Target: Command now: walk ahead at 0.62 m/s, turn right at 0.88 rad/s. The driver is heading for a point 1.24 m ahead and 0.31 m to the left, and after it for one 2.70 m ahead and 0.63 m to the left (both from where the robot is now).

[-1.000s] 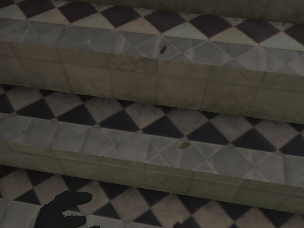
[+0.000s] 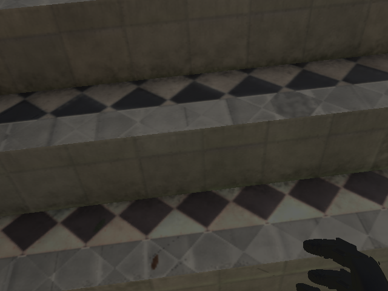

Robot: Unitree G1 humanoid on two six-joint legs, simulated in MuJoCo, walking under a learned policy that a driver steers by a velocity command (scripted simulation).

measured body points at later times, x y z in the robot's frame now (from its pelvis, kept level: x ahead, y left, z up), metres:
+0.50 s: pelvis +0.15 +0.09 +0.16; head +0.16 +0.08 +0.61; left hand +0.38 +0.33 +0.11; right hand +0.25 -0.17 +0.03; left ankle +0.26 +0.15 -0.46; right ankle +0.09 -0.07 -0.43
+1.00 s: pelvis +0.22 +0.13 +0.24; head +0.21 +0.15 +0.69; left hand +0.18 +0.41 +0.11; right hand +0.54 +0.03 +0.20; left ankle +0.12 +0.24 -0.26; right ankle +0.24 +0.02 -0.46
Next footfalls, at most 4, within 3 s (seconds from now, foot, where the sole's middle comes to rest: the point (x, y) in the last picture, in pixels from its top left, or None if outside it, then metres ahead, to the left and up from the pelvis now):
0.44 left None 0.30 0.15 -0.48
0.80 right None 0.28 0.03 -0.50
1.22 left None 0.21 0.40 -0.50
1.62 right None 0.23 0.22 -0.50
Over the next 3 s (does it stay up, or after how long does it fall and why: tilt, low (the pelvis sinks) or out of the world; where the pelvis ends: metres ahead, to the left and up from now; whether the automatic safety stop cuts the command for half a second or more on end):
stays up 0.26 0.24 0.22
